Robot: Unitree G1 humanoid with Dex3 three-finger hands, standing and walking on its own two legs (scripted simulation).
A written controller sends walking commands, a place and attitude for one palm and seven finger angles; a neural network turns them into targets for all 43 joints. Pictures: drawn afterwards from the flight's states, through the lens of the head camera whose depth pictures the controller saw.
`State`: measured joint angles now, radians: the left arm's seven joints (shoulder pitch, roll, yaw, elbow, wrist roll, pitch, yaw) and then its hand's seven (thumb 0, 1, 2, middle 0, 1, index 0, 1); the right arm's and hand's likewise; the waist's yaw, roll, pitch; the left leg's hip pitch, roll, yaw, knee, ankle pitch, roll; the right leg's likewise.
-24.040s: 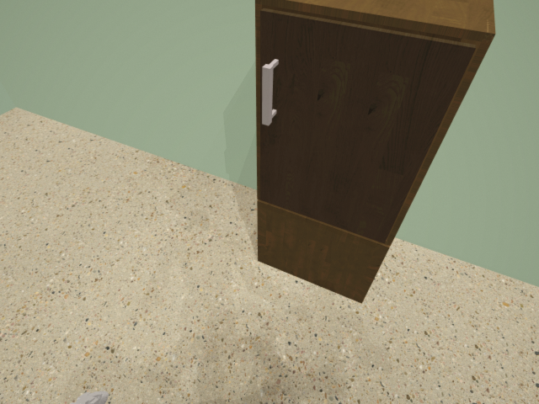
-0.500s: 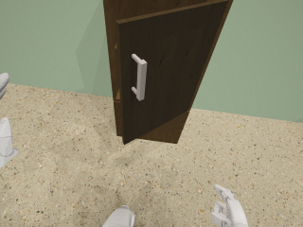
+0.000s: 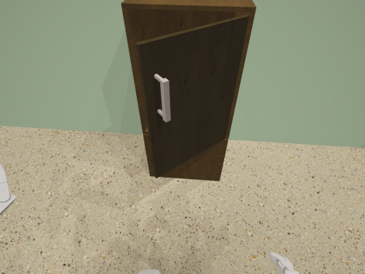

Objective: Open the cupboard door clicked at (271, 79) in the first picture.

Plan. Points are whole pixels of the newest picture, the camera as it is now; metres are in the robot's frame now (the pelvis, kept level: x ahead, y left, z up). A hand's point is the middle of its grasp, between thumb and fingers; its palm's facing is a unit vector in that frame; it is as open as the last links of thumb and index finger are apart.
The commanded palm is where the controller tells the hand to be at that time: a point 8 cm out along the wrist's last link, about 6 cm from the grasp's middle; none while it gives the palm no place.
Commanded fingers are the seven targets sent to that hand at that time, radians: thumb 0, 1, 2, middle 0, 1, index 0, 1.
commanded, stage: stop stepping back and stand still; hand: left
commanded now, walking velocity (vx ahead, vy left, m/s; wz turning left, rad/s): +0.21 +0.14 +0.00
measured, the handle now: (162, 98) +0.60 +0.12 +0.08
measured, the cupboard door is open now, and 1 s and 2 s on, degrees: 41 41 41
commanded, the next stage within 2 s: let the arm hang, fingers relaxed in 1.12 s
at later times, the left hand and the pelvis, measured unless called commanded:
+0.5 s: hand out of the picture +0.20 +0.32 +0.17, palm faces +0.46 -0.73 -0.50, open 7.4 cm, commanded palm +0.13 +0.35 +0.18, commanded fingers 0.00 0.90 0.90 -0.20 -0.30 -0.20 -0.30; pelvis +0.00 +0.04 +0.00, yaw +2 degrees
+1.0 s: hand out of the picture +0.15 +0.33 +0.15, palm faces +0.46 -0.77 -0.44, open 7.5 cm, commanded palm +0.09 +0.36 +0.18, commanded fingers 0.00 0.90 0.90 -0.20 -0.30 -0.20 -0.30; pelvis -0.04 +0.06 +0.00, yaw +2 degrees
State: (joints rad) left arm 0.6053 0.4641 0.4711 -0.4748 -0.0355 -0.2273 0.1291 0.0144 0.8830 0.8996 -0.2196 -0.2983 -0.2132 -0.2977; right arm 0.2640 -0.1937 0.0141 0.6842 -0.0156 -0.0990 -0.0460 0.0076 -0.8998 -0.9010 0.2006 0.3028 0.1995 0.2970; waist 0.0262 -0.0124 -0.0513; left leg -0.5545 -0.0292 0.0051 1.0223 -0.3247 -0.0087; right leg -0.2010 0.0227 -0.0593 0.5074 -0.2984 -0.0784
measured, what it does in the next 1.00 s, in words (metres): steps on the spot: left foot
